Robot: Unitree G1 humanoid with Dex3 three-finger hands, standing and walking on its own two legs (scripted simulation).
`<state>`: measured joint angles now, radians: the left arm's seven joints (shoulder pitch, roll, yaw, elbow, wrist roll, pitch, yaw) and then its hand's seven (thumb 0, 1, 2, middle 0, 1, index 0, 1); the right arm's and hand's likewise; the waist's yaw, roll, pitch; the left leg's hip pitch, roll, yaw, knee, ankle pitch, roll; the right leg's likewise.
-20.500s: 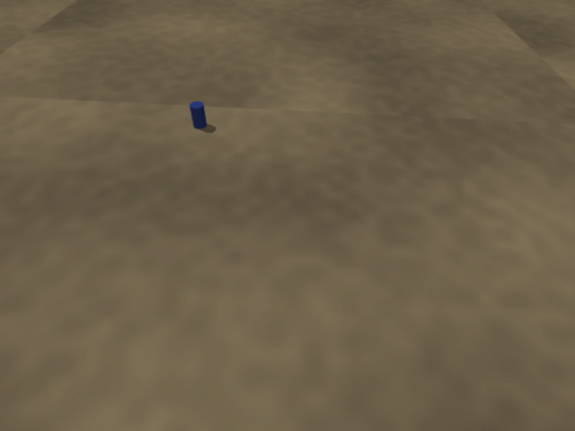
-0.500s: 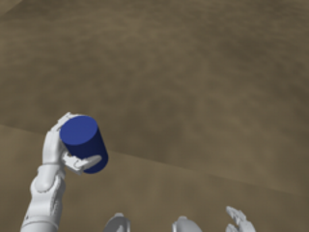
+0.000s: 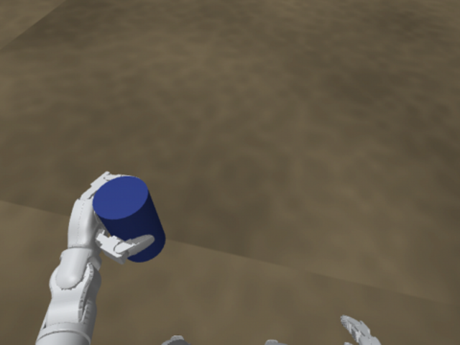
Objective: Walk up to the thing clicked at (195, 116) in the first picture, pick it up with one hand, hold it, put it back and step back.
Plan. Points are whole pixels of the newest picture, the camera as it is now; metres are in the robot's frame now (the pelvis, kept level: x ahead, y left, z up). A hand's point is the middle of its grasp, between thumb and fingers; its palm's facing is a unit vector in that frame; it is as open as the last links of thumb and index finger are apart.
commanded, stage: lift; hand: left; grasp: from the side
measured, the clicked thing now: (133, 221) +0.33 +0.17 +0.03
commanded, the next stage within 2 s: hold in 0.04 s
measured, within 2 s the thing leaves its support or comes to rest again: neither
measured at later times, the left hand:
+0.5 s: hand (122, 221) +0.31 +0.17 +0.06, palm faces +0.04 -1.00 -0.01, open 11.4 cm
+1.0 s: hand (121, 225) +0.30 +0.17 +0.07, palm faces +0.02 -1.00 -0.01, open 11.4 cm
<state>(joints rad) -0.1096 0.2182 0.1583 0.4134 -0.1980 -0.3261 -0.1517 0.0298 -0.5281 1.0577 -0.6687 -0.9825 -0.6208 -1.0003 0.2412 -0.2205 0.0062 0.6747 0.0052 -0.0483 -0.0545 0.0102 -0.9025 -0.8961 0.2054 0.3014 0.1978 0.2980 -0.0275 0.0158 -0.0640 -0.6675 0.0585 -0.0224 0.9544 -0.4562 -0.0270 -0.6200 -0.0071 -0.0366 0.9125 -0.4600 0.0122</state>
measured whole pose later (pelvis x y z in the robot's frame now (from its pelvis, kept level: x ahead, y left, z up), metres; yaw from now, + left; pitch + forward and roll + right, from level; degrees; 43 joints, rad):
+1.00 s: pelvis -0.01 +0.00 +0.02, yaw +0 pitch +4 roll -1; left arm -0.09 0.20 0.12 0.41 -0.18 -0.34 -0.14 0.03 -0.53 1.06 -0.67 -0.98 -0.62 -1.00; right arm 0.24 -0.22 0.00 0.68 0.01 -0.05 -0.04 0.01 -0.91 -0.90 0.20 0.30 0.20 0.30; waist -0.02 0.01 -0.02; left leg -0.52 0.05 -0.01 0.83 -0.39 -0.02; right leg -0.47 -0.01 -0.03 0.79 -0.39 0.02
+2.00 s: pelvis -0.02 +0.01 +0.02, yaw +0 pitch +4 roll -2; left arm -0.14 0.21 0.13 0.48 -0.18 -0.36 -0.15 0.03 -0.53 1.06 -0.67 -0.98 -0.62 -1.00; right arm 0.24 -0.22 0.00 0.67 0.01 -0.06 -0.03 0.01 -0.91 -0.90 0.20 0.30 0.20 0.30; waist -0.02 0.01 -0.02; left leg -0.52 0.05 -0.01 0.83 -0.38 -0.02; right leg -0.48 -0.01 -0.03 0.78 -0.38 0.02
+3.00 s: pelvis -0.02 +0.01 +0.02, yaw +0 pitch +5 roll -2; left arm -0.12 0.19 0.13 0.49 -0.17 -0.37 -0.13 0.03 -0.52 1.05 -0.67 -0.98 -0.62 -0.99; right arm 0.23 -0.21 0.00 0.67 0.01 -0.06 -0.03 0.01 -0.90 -0.90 0.20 0.30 0.20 0.30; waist -0.02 0.01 -0.03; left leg -0.53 0.05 -0.01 0.84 -0.39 -0.01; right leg -0.48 -0.02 -0.03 0.79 -0.39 0.02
